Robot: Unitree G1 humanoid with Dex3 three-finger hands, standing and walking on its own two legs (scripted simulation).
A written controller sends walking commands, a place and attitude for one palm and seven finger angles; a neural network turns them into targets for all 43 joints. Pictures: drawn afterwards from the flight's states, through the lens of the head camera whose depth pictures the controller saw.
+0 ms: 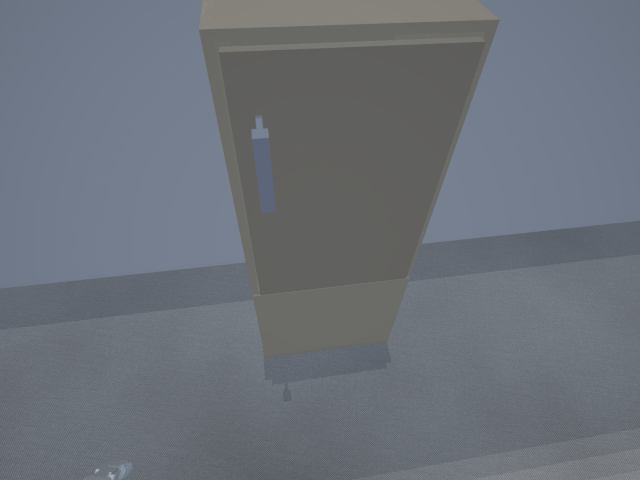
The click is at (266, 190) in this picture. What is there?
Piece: cupboard door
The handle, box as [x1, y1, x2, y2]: [251, 115, 275, 212]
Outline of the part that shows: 260,115 255,116 256,128 251,129 261,212 267,212 275,210 267,128 262,128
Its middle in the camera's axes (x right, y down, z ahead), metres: -0.09 -0.12 +0.62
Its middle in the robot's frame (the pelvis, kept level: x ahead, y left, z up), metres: +0.55 +0.13 +0.08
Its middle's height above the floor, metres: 0.85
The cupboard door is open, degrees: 0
